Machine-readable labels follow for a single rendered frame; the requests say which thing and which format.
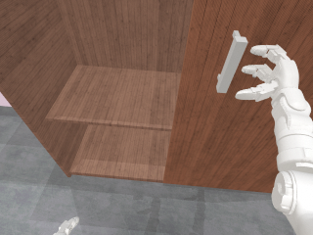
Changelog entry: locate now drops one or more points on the left robot hand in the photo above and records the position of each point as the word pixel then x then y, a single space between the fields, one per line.
pixel 67 226

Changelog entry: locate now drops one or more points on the right robot upper arm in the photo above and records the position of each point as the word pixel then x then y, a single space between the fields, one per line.
pixel 293 196

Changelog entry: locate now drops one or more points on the handle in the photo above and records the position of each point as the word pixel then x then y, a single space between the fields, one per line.
pixel 232 61

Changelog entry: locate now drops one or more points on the right robot forearm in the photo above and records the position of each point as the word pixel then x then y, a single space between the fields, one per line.
pixel 293 130

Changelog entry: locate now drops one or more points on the wardrobe door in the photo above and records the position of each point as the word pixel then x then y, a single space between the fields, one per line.
pixel 217 140

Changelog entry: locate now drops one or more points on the right robot hand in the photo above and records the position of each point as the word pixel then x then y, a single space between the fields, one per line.
pixel 284 75

